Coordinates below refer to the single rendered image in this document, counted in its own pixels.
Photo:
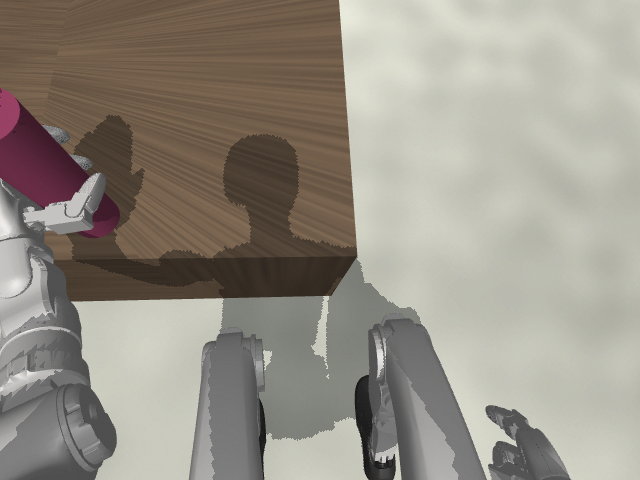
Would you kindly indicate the right robot hand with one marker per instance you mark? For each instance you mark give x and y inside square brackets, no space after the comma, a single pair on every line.
[534,458]

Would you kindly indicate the bottle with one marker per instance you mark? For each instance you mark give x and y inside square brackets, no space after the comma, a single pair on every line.
[35,164]

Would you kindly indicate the right robot foot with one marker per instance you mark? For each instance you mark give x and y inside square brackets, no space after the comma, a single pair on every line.
[373,469]

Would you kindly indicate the left robot arm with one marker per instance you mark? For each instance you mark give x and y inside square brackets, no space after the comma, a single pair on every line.
[52,424]

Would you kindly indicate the left robot hand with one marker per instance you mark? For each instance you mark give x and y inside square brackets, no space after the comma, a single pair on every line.
[21,217]

